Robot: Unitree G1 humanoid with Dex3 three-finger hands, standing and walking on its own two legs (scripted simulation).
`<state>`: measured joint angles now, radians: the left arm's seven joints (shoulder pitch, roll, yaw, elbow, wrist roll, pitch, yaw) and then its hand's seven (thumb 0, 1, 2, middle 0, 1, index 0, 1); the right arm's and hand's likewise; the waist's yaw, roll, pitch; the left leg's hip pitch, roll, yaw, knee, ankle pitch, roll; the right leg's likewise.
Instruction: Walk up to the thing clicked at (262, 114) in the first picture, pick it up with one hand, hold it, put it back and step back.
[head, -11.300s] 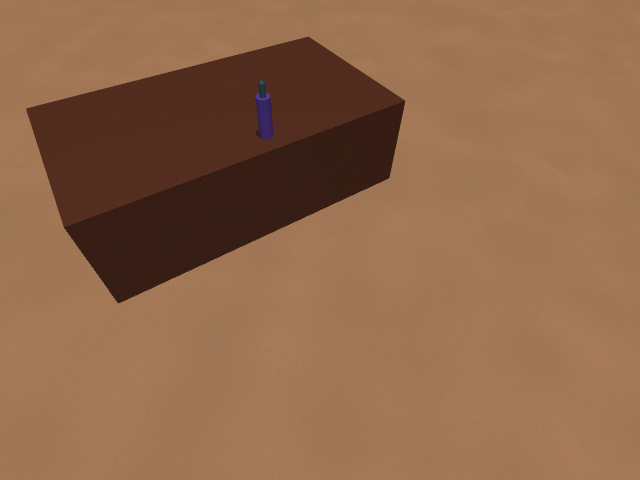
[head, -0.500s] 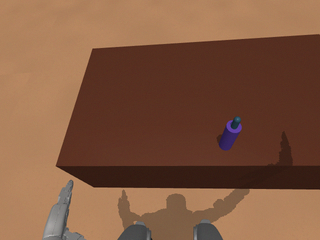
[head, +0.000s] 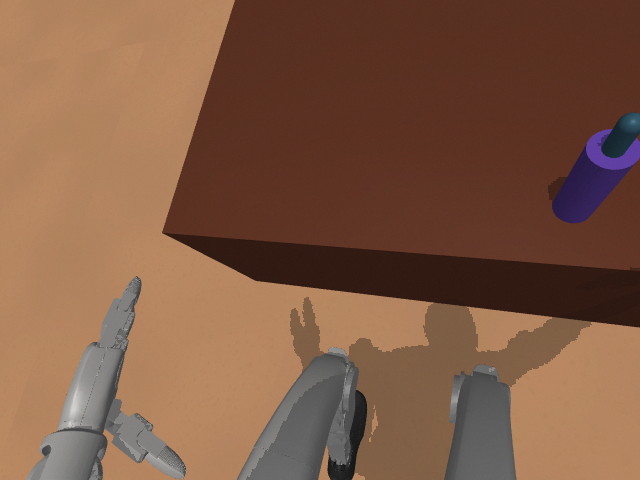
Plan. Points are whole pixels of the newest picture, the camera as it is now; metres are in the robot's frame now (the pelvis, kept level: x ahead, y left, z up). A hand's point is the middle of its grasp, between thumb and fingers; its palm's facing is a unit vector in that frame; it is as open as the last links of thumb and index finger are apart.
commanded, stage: close in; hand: right
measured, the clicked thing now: (597, 171) +0.50 -0.24 -0.08
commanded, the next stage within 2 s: rest palm in 0.70 s
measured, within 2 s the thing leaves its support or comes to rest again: neither
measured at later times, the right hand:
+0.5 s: hand (617, 208) +0.47 -0.27 -0.11, palm faces +0.22 +0.98 +0.02, open 17.7 cm
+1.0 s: hand (579, 195) +0.49 -0.23 -0.12, palm faces +0.23 +0.97 +0.01, open 17.4 cm
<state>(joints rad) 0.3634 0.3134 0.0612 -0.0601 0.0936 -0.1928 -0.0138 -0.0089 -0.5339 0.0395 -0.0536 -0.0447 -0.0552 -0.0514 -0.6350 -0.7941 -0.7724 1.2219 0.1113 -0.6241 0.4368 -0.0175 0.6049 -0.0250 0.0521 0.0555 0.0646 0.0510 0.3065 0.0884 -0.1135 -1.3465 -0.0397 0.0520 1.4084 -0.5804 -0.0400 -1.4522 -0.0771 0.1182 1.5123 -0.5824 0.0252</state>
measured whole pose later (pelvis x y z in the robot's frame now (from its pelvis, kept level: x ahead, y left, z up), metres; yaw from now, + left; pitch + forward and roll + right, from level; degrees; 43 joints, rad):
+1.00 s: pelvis -0.02 +0.01 -0.06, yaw +1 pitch +32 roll +7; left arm 0.50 0.36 0.20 -0.49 0.07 -0.10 -0.09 -0.01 -0.54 0.05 -0.06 -0.05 -0.07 -0.05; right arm -0.66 -0.59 -0.64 1.02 -0.02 -0.56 0.11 -0.02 0.59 -0.02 0.12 0.08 0.13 0.08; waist 0.37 0.05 -0.16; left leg -1.60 -0.05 0.05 1.66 -0.63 -0.04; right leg -1.69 -0.08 0.13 1.74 -0.63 0.04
